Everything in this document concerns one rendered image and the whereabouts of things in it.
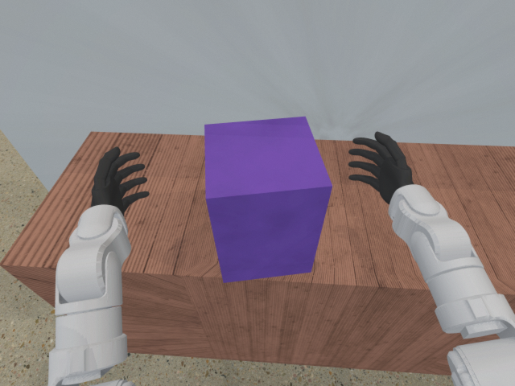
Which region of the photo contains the left robot hand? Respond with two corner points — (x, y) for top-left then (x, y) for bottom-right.
(91, 146), (150, 216)

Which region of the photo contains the carton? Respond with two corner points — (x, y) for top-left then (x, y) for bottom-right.
(204, 117), (332, 283)

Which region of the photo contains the pedestal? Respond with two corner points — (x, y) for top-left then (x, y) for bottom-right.
(0, 132), (515, 376)

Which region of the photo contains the left robot forearm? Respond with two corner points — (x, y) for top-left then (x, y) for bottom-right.
(48, 204), (131, 386)

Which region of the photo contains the right robot hand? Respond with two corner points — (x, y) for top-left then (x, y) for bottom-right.
(348, 132), (414, 204)

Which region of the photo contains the right robot upper arm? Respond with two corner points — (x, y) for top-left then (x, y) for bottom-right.
(447, 337), (515, 386)

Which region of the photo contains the right robot forearm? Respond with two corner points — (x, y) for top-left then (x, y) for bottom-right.
(388, 184), (515, 339)

